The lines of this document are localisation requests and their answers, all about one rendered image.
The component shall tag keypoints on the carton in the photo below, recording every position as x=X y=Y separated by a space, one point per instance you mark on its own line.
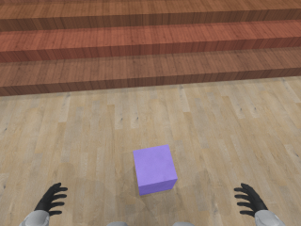
x=154 y=169

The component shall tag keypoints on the robot right forearm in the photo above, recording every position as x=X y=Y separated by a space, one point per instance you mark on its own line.
x=267 y=218

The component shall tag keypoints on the robot left forearm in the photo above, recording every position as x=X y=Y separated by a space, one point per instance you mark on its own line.
x=36 y=218

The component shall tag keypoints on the right robot hand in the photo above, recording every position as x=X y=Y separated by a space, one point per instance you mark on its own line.
x=255 y=202

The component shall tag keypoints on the left robot hand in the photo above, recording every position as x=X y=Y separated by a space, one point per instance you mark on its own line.
x=45 y=203

